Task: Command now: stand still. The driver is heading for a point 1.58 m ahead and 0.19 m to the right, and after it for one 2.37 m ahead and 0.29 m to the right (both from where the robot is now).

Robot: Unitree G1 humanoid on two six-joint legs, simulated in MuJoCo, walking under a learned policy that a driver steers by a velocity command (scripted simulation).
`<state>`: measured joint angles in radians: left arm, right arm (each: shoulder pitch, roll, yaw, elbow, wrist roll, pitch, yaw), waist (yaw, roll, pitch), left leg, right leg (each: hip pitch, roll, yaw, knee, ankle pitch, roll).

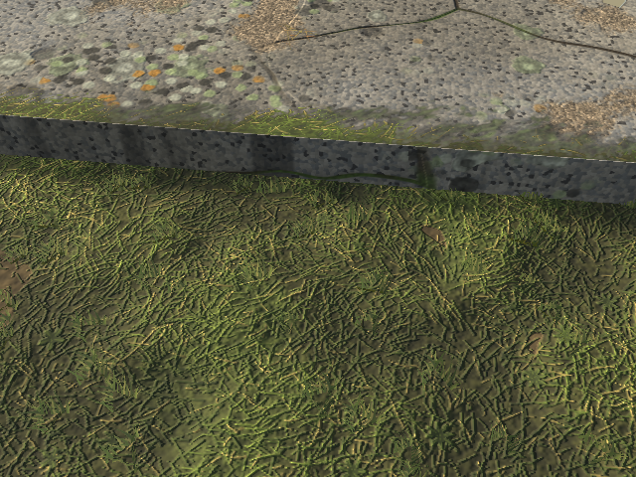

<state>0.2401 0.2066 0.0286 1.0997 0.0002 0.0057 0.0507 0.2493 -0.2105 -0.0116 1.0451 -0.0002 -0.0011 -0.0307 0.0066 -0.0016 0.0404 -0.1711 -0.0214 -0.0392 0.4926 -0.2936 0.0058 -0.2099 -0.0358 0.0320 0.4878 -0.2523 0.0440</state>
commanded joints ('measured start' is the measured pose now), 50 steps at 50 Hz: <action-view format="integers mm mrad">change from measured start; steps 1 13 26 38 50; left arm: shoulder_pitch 46 75 67 260 334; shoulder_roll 98 81 42 90 152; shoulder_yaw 13 5 -1 9 22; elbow -13 2 -23 -28 -44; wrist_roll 0 -2 -14 -10 -19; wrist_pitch -5 -6 -39 -129 -95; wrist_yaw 3 3 -3 -65 -22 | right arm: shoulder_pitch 44 77 163 -41 -382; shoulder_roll -98 -81 -140 -110 -84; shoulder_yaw -15 -9 -34 -45 -24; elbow -17 9 14 -111 -262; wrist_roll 0 2 28 34 35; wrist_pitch -6 -6 -23 -123 -107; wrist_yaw -3 -6 -10 31 76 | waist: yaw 0 -2 -34 32 44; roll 2 1 112 -69 -101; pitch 12 21 132 106 128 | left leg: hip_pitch -66 -72 -131 -714 -438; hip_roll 25 23 145 121 59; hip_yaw -16 -8 -213 -26 82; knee -103 -101 -209 667 64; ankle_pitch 146 138 -544 32 298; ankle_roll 15 12 135 86 54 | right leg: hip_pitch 23 12 -207 294 227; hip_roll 9 13 66 -249 -206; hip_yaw -18 -20 -74 354 45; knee -62 -61 119 -344 -386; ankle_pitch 131 121 -308 -35 359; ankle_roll -17 -21 -73 -234 -205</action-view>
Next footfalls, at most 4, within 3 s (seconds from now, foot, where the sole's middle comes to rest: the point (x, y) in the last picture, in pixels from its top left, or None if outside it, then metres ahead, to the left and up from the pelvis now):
1.08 left None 0.43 0.10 -0.77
1.64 right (393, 373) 0.75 -0.14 -0.77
2.20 left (295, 268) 1.06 0.10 -0.77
2.72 right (389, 221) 1.24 -0.16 -0.77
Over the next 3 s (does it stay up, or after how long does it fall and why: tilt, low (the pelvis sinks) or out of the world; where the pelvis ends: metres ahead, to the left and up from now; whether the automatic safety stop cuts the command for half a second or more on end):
stays up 1.28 -0.11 0.00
